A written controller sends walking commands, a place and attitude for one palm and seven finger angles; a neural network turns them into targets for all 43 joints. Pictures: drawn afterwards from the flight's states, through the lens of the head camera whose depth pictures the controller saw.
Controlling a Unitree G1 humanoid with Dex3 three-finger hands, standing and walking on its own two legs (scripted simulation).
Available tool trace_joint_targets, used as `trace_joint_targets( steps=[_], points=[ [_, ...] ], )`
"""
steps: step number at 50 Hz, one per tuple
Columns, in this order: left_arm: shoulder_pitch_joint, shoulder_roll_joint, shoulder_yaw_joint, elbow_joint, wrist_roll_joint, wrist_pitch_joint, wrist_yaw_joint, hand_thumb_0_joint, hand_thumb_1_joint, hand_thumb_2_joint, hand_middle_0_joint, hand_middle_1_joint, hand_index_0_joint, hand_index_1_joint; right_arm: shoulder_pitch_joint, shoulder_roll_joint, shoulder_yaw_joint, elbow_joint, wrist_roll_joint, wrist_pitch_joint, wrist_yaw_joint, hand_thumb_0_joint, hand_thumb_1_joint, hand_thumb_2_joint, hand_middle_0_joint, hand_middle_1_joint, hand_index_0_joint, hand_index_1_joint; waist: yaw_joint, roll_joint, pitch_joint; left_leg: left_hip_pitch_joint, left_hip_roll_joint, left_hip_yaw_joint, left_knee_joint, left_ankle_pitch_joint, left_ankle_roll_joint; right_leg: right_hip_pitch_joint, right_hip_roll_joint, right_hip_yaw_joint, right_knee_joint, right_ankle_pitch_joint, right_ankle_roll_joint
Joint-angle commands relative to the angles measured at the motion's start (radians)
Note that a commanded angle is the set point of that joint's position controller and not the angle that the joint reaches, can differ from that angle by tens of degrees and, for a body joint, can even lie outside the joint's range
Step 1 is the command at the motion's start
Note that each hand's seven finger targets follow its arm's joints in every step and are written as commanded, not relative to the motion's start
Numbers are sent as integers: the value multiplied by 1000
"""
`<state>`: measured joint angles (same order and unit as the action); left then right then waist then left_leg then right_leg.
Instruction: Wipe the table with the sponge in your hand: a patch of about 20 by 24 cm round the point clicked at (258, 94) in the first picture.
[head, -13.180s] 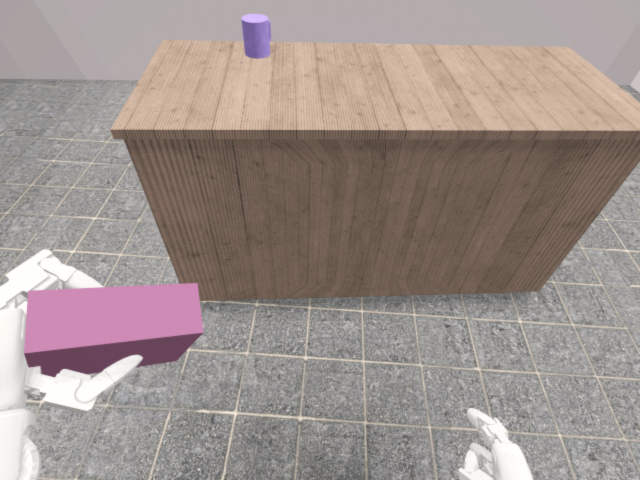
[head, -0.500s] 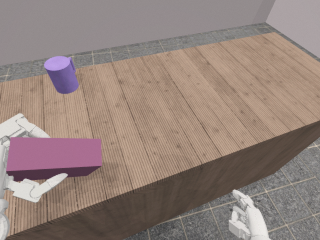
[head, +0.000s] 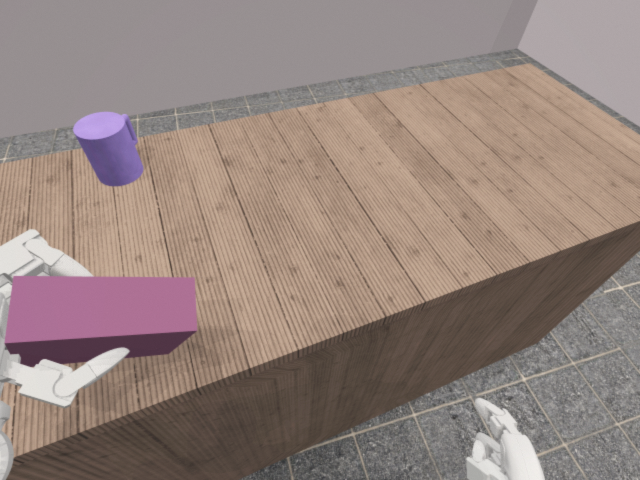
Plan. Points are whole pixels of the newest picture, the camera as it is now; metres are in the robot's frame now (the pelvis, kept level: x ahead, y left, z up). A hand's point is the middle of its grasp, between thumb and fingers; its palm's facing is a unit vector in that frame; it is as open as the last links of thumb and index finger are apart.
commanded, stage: shuffle to correct the standing spot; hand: left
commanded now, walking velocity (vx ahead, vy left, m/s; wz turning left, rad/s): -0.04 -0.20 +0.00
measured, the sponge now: (133, 321) +0.24 +0.20 +0.14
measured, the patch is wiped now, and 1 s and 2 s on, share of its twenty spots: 0.00 0.00 0.00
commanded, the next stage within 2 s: none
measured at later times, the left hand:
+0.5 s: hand (50, 316) +0.22 +0.25 +0.17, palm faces +0.31 -0.84 -0.44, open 9.5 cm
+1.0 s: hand (59, 327) +0.21 +0.24 +0.16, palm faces +0.30 -0.85 -0.44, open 9.5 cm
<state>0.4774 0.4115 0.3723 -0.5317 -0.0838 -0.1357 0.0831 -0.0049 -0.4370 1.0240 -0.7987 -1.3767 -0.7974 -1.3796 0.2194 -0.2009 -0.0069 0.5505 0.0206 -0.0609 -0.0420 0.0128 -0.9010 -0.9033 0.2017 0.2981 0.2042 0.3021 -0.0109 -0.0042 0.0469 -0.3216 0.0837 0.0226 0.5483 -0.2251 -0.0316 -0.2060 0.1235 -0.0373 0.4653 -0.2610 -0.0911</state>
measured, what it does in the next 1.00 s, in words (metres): stands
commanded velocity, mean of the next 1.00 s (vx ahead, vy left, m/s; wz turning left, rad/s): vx -0.05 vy -0.19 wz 0.00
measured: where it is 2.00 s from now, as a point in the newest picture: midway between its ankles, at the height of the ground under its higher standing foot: outside the picture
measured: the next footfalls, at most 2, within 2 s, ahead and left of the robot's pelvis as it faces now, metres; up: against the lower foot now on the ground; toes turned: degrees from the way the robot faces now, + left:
none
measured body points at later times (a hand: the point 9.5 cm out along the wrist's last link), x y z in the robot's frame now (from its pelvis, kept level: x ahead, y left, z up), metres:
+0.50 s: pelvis +0.00 +0.01 +0.00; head +0.03 +0.02 +0.45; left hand +0.20 +0.30 +0.19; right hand +0.18 -0.21 -0.07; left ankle +0.04 +0.14 -0.73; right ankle -0.01 -0.06 -0.73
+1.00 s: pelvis +0.00 +0.00 +0.00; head +0.02 +0.01 +0.45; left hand +0.19 +0.29 +0.19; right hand +0.17 -0.23 -0.08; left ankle +0.04 +0.14 -0.73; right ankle -0.01 -0.06 -0.73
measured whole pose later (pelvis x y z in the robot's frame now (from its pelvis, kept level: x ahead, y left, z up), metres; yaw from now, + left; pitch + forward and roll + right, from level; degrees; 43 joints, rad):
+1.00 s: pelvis +0.00 +0.00 +0.00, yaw +0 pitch +0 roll -2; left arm 0.51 0.42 0.37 -0.55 -0.09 -0.12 0.08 0.00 -0.44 1.03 -0.80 -1.38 -0.80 -1.38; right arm 0.22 -0.20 -0.01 0.54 0.03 -0.06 -0.04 0.01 -0.90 -0.90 0.20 0.30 0.20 0.30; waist -0.01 0.02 0.04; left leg -0.33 0.08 0.01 0.56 -0.23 -0.03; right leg -0.21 0.12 -0.05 0.46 -0.26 -0.10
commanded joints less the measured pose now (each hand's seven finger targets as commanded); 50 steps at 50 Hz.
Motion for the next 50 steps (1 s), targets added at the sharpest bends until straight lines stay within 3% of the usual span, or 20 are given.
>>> trace_joint_targets(
  steps=[1, 6, 7, 9, 13, 16, 17, 21, 22, 23, 26, 27, 31, 32, 35, 39, 41, 43, 47, 50],
  points=[
    [-39, 166, 125, -198, -16, -62, 20, 0, 100, 1300, -1200, -1600, -1200, -1600, -108, -120, -45, -168, 8, -58, -7, 0, -900, -900, 200, 300, 200, 300, 12, 58, -120, 114, 61, -87, -64, 23, 77, -61, -176, 143, -121, 152, 94],
    [-49, 181, 130, -243, -13, -65, 22, 0, 100, 1300, -1200, -1600, -1200, -1600, -103, -121, -46, -169, 5, -64, -7, 0, -900, -900, 200, 300, 200, 300, 12, 81, -153, 127, 73, -102, -79, 26, 80, -42, -170, 131, -106, 147, 81],
    [-61, 155, 107, -244, -14, -70, 19, 0, 100, 1300, -1200, -1600, -1200, -1600, -89, -125, -42, -163, -3, -63, -7, 0, -900, -900, 200, 300, 200, 300, 9, 75, -156, 114, 75, -108, -88, 25, 84, -33, -161, 114, -103, 143, 81],
    [-70, 179, 129, -262, -12, -73, 20, 0, 100, 1300, -1200, -1600, -1200, -1600, -84, -128, -52, -169, -3, -69, -8, 0, -900, -900, 200, 300, 200, 300, 13, 93, -167, 119, 88, -119, -91, 32, 82, -25, -163, 122, -94, 148, 75],
    [-81, 176, 123, -269, -9, -73, 20, 0, 100, 1300, -1200, -1600, -1200, -1600, -85, -127, -52, -171, -4, -72, -11, 0, -900, -900, 200, 300, 200, 300, 10, 129, -158, 124, 108, -150, -125, 62, 86, -24, -148, 103, -76, 143, 73],
    [-43, 178, 132, -241, -10, -64, 21, 0, 100, 1300, -1200, -1600, -1200, -1600, -87, -120, -46, -163, 2, -70, -9, 0, -900, -900, 200, 300, 200, 300, 9, 113, -177, 158, 109, -142, -108, 141, 83, -20, -149, 95, -78, 185, 66],
    [-47, 154, 112, -233, -10, -68, 16, 0, 100, 1300, -1200, -1600, -1200, -1600, -77, -125, -44, -159, -5, -66, -9, 0, -900, -900, 200, 300, 200, 300, 8, 115, -180, 146, 111, -136, -105, 150, 87, -11, -142, 79, -80, 185, 71],
    [-26, 164, 120, -221, -15, -58, 14, 0, 100, 1300, -1200, -1600, -1200, -1600, -84, -123, -47, -167, 5, -64, -5, 0, -900, -900, 200, 300, 200, 300, 7, 106, -179, 156, 101, -130, -87, 203, 74, -4, -156, 93, -88, 223, 58],
    [-35, 146, 102, -217, -14, -62, 9, 0, 100, 1300, -1200, -1600, -1200, -1600, -79, -125, -44, -165, 0, -62, -5, 0, -900, -900, 200, 300, 200, 300, 7, 100, -177, 150, 101, -127, -88, 171, 79, -12, -152, 86, -94, 209, 62],
    [-41, 171, 124, -224, -13, -61, 11, 0, 100, 1300, -1200, -1600, -1200, -1600, -78, -126, -54, -175, 2, -64, -7, 0, -900, -900, 200, 300, 200, 300, 10, 97, -172, 145, 101, -128, -81, 169, 75, -9, -160, 100, -98, 219, 63],
    [-36, 169, 120, -222, -19, -53, 17, 0, 100, 1300, -1200, -1600, -1200, -1600, -90, -119, -45, -169, 8, -59, -6, 0, -900, -900, 200, 300, 200, 300, 4, 71, -161, 141, 77, -108, -59, 123, 68, -25, -179, 125, -111, 221, 48],
    [-50, 147, 100, -217, -18, -58, 15, 0, 100, 1300, -1200, -1600, -1200, -1600, -83, -123, -43, -163, 2, -56, -6, 0, -900, -900, 200, 300, 200, 300, 3, 57, -161, 133, 71, -102, -55, 81, 71, -34, -177, 121, -116, 202, 46],
    [-60, 183, 128, -243, -20, -54, 28, 0, 100, 1300, -1200, -1600, -1200, -1600, -93, -118, -47, -165, 8, -57, -9, 0, -900, -900, 200, 300, 200, 300, 1, 62, -159, 154, 56, -94, -31, 74, 67, -58, -202, 154, -113, 213, 33],
    [-68, 158, 109, -235, -20, -59, 27, 0, 100, 1300, -1200, -1600, -1200, -1600, -87, -120, -43, -159, 1, -54, -9, 0, -900, -900, 200, 300, 200, 300, 1, 67, -162, 141, 59, -94, -34, 77, 74, -52, -194, 139, -112, 209, 41],
    [-65, 178, 129, -246, -19, -58, 25, 0, 100, 1300, -1200, -1600, -1200, -1600, -84, -121, -54, -170, 3, -57, -10, 0, -900, -900, 200, 300, 200, 300, 9, 65, -165, 145, 72, -102, -24, 144, 74, -35, -193, 146, -100, 268, 61],
    [-62, 174, 126, -249, -18, -60, 26, 0, 100, 1300, -1200, -1600, -1200, -1600, -86, -126, -53, -169, 4, -56, -8, 0, -900, -900, 200, 300, 200, 300, 11, 114, -176, 143, 96, -124, -54, 212, 80, -6, -174, 114, -81, 264, 70],
    [-22, 175, 129, -238, -19, -53, 27, 0, 100, 1300, -1200, -1600, -1200, -1600, -94, -122, -49, -169, 12, -54, -7, 0, -900, -900, 200, 300, 200, 300, 10, 108, -184, 159, 97, -129, -57, 257, 80, 3, -171, 106, -74, 275, 68],
    [-22, 177, 133, -226, -18, -54, 22, 0, 100, 1300, -1200, -1600, -1200, -1600, -84, -128, -55, -177, 7, -52, -8, 0, -900, -900, 200, 300, 200, 300, 13, 87, -165, 129, 100, -126, -54, 203, 81, -2, -170, 109, -95, 252, 83],
    [-9, 149, 108, -200, -24, -50, 22, 0, 100, 1300, -1200, -1600, -1200, -1600, -81, -126, -46, -165, 8, -44, -5, 0, -900, -900, 200, 300, 200, 300, 2, 40, -147, 114, 59, -86, -19, 58, 68, -43, -198, 140, -126, 209, 53],
    [-38, 163, 117, -218, -25, -50, 27, 0, 100, 1300, -1200, -1600, -1200, -1600, -74, -123, -54, -171, 13, -50, -6, 0, -900, -900, 200, 300, 200, 300, 0, 25, -130, 122, 34, -77, 17, -34, 59, -96, -230, 188, -145, 146, 29]
  ],
)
